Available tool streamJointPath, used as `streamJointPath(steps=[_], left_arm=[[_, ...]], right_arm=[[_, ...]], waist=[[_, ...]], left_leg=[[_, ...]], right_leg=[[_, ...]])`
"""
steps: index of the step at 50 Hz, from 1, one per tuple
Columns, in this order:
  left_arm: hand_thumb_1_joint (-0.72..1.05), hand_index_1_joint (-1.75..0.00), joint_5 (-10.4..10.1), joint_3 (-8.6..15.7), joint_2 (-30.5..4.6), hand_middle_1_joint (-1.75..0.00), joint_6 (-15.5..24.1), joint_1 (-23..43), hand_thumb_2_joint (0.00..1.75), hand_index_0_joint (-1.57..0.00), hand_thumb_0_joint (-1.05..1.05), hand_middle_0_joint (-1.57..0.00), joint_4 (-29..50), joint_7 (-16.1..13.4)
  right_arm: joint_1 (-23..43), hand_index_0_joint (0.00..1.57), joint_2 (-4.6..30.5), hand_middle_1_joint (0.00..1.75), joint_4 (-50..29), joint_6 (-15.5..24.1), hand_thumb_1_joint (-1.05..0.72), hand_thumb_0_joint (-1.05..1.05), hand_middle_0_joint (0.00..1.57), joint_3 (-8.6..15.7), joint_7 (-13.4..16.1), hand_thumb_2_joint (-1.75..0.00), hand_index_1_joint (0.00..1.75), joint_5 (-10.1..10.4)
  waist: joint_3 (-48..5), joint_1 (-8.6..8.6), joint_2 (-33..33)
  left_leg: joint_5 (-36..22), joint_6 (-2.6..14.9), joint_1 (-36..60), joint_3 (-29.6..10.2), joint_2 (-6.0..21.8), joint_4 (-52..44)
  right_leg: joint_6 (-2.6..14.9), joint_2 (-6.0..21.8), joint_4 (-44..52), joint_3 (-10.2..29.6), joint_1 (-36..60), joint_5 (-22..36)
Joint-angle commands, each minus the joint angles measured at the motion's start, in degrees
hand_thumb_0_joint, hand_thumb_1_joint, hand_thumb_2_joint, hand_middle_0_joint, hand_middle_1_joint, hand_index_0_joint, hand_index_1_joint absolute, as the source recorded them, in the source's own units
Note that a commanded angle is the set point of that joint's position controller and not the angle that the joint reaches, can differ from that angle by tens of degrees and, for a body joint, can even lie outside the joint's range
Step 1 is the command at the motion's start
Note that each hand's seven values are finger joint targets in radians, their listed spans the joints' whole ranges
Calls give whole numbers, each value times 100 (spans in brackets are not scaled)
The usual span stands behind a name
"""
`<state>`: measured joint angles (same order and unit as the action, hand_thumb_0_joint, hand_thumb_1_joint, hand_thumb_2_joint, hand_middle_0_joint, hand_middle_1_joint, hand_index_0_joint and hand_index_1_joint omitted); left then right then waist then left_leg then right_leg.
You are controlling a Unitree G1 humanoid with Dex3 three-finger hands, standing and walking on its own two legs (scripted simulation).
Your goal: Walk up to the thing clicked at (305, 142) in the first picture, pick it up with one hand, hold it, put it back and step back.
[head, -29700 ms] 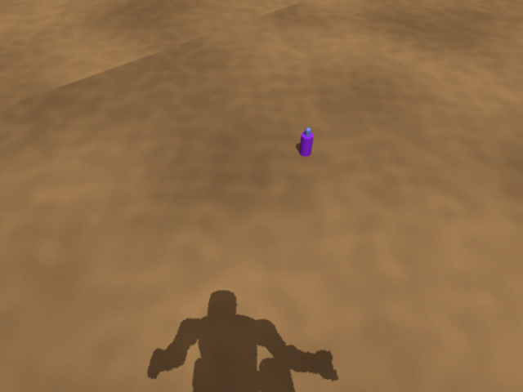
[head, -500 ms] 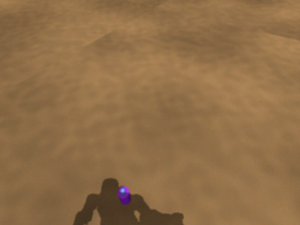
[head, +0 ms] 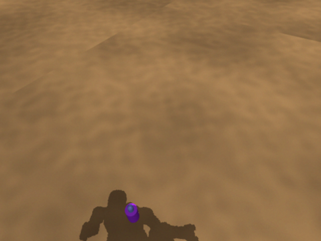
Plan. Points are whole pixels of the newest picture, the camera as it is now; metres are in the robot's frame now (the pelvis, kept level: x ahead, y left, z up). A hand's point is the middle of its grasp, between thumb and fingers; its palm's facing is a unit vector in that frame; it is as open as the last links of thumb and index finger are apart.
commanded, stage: stand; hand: left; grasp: from the side
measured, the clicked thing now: (131, 211) +0.39 +0.19 -0.69
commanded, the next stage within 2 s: step back in 0.58 s
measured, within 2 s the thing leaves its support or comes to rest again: neither
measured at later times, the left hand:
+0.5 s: hand out of the picture +0.08 +0.24 -0.16, palm faces -0.01 -0.94 -0.34, open 7.4 cm
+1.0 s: hand out of the picture +0.09 +0.31 -0.18, palm faces +0.00 -0.93 -0.36, open 7.4 cm
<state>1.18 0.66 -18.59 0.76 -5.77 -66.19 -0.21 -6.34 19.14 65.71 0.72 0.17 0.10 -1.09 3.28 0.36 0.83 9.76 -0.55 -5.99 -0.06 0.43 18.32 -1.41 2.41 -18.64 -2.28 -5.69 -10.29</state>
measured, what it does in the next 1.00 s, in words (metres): lifts its right foot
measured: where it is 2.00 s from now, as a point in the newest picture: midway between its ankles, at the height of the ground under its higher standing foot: outside the picture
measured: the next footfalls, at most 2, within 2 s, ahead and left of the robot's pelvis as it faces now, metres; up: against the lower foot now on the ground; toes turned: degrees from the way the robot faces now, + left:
right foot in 1.30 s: -0.10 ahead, -0.09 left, +0.00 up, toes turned +0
left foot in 1.66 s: -0.17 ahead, +0.17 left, +0.00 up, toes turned -3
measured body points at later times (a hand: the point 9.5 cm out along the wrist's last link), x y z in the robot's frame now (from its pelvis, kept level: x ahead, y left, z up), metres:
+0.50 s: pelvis +0.01 -0.01 +0.00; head +0.02 -0.01 +0.45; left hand +0.08 +0.29 -0.13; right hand +0.09 -0.30 -0.14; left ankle +0.00 +0.12 -0.75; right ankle +0.00 -0.13 -0.75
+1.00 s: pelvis -0.06 +0.04 -0.02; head +0.03 +0.07 +0.42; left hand +0.09 +0.36 -0.16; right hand +0.01 -0.28 -0.13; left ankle -0.04 +0.13 -0.75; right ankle -0.05 -0.12 -0.69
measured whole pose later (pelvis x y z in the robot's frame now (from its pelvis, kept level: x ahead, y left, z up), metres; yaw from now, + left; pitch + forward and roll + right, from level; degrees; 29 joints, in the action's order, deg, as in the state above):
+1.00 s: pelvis -0.06 +0.04 -0.02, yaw +2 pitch -1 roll -2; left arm 0.2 4.0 -23.0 -3.4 0.7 -52.5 -1.7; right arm -8.6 20.6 55.0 -1.9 3.1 -0.6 -1.6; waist 12.3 -1.9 -2.0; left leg 16.7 3.2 -17.6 -1.6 -1.9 35.1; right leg 1.8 -4.7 -58.5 8.6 -26.1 -31.4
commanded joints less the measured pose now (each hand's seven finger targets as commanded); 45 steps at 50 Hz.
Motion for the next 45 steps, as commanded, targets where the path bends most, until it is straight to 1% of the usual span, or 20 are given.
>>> streamJointPath(steps=[1, 13, 16, 20, 28, 29, 30, 31, 33, 34, 36, 37, 38, 39, 40, 41, 42, 43, 44, 45], left_arm=[[90, -30, -30, 203, -1184, -30, 94, 148, 90, -20, 0, -20, 296, -78], [90, -30, -39, 205, -1228, -30, 101, 173, 90, -20, 0, -20, 315, -70], [90, -30, -40, 198, -1226, -30, 103, 210, 90, -20, 0, -20, 351, -68], [90, -30, -41, 216, -1276, -30, 123, 188, 90, -20, 0, -20, 378, -80], [90, -30, -47, 197, -1228, -30, 114, 151, 90, -20, 0, -20, 388, -78], [90, -30, -172, 502, -1699, -30, 59, 206, 90, -20, 0, -20, 490, -93], [90, -30, -194, 533, -1664, -30, 33, 81, 90, -20, 0, -20, 551, -118], [90, -30, -203, 542, -1616, -30, 13, 43, 90, -20, 0, -20, 602, -126], [90, -30, -169, 590, -1696, -30, -14, 128, 90, -20, 0, -20, 834, -124], [90, -30, -149, 616, -1700, -30, -44, 260, 90, -20, 0, -20, 955, -120], [90, -30, -60, 647, -1746, -30, -86, 577, 90, -20, 0, -20, 1237, -126], [90, -30, -19, 652, -1755, -30, -105, 710, 90, -20, 0, -20, 1343, -122], [90, -30, 22, 656, -1793, -30, -115, 789, 90, -20, 0, -20, 1460, -117], [90, -30, 43, 649, -1776, -30, -134, 844, 90, -20, 0, -20, 1529, -111], [90, -30, 38, 639, -1768, -30, -155, 933, 90, -20, 0, -20, 1597, -109], [90, -30, 4, 609, -1693, -30, -186, 972, 90, -20, 0, -20, 1668, -104], [90, -30, -46, 569, -1527, -30, -236, 877, 90, -20, 0, -20, 1704, -93], [90, -30, -137, 524, -1266, -30, -278, 773, 90, -20, 0, -20, 1761, -105], [90, -30, -130, 530, -1164, -30, -331, 688, 90, -20, 0, -20, 1762, -148], [90, -30, -91, 534, -1226, -30, -377, 421, 90, -20, 0, -20, 1734, -185]], right_arm=[[147, 20, 1182, 30, -309, 102, -90, 0, 20, 206, 94, -90, 30, 17], [202, 20, 1148, 30, -313, 91, -90, 0, 20, 199, 76, -90, 30, 20], [195, 20, 1171, 30, -311, 83, -90, 0, 20, 203, 74, -90, 30, 25], [238, 20, 1227, 30, -342, 90, -90, 0, 20, 220, 72, -90, 30, 14], [239, 20, 1243, 30, -334, 83, -90, 0, 20, 203, 81, -90, 30, 26], [374, 20, 1530, 30, -504, -26, -90, 0, 20, 348, 41, -90, 30, 101], [292, 20, 1392, 30, -607, -58, -90, 0, 20, 346, 40, -90, 30, 142], [253, 20, 1334, 30, -647, -82, -90, 0, 20, 353, 28, -90, 30, 160], [117, 20, 1357, 30, -785, -135, -90, 0, 20, 408, 16, -90, 30, 169], [27, 20, 1306, 30, -819, -168, -90, 0, 20, 433, 9, -90, 30, 162], [-154, 20, 1301, 30, -927, -254, -90, 0, 20, 498, -21, -90, 30, 139], [-255, 20, 1279, 30, -979, -293, -90, 0, 20, 517, -35, -90, 30, 126], [-388, 20, 1301, 30, -1050, -318, -90, 0, 20, 537, -57, -90, 30, 112], [-445, 20, 1296, 30, -1101, -320, -90, 0, 20, 549, -79, -90, 30, 110], [-542, 20, 1273, 30, -1124, -309, -90, 0, 20, 552, -91, -90, 30, 117], [-633, 20, 1329, 30, -1131, -276, -90, 0, 20, 580, -92, -90, 30, 104], [-532, 20, 1459, 30, -1208, -234, -90, 0, 20, 627, -62, -90, 30, 53], [-359, 20, 1837, 30, -1316, -192, -90, 0, 20, 718, -34, -90, 30, -15], [-474, 20, 2031, 30, -1338, -156, -90, 0, 20, 752, -7, -90, 30, -76], [-423, 20, 2043, 30, -1375, -128, -90, 0, 20, 744, 24, -90, 30, -89]], waist=[[-465, -5, -117], [-401, -28, -103], [-429, -33, -106], [-630, -28, -75], [-555, -10, -86], [88, -38, -207], [-89, -63, -241], [-134, -63, -303], [-491, -110, -429], [-572, -153, -560], [-751, -199, -907], [-723, -226, -1104], [-696, -259, -1175], [-645, -289, -1199], [-584, -335, -1252], [-578, -349, -1019], [-454, -302, -353], [-405, -258, 701], [-395, -262, 1020], [-454, -164, 587]], left_leg=[[-953, 144, 60, -526, 696, -270], [-779, 95, 7, -513, 675, -326], [-826, 101, 16, -509, 683, -299], [-1113, 143, 134, -483, 710, -207], [-1200, 148, 151, -483, 724, -185], [-1969, 302, -422, -509, 582, 461], [-2154, 314, -418, -365, 546, 728], [-1979, 304, -446, -298, 451, 894], [-1625, 315, -419, -173, 247, 1472], [-1129, 276, -461, -66, 108, 1721], [480, 294, -600, -79, -145, 2486], [1392, 349, -689, -176, -187, 2816], [1731, 390, -674, -281, -159, 2971], [1727, 412, -691, -331, -109, 2826], [1387, 413, -707, -300, -61, 2374], [301, 402, -648, -262, 3, 1916], [-1239, 409, -788, -634, 393, 1063], [-2501, 636, -650, -1650, 1057, 452], [-3079, 904, -250, -2456, 1490, 251], [-3388, 1168, -266, -2342, 1686, 464]], right_leg=[[153, 564, 259, 469, 151, 811], [174, 572, 310, 463, 141, 637], [182, 578, 329, 476, 150, 690], [187, 623, 272, 481, 293, 1156], [183, 605, 274, 432, 268, 1196], [267, 575, -190, 514, -114, 2031], [372, 617, -306, 453, -17, 2369], [444, 656, -303, 492, -58, 2420], [779, 968, -310, 783, -136, 2438], [950, 1153, -270, 903, -236, 2317], [1332, 1584, -322, 1204, -409, 2240], [1469, 1750, -389, 1261, -607, 2174], [1517, 1836, -465, 1275, -841, 1993], [1436, 1742, -597, 1142, -933, 1870], [1275, 1602, -824, 1016, -896, 1788], [1032, 1310, -1200, 774, -900, 1530], [703, 755, -1843, 438, -922, 983], [379, -223, -2742, 225, -1325, -61], [351, -777, -3372, 709, -1969, -2332], [353, -717, -4016, 1076, -1980, -2691]])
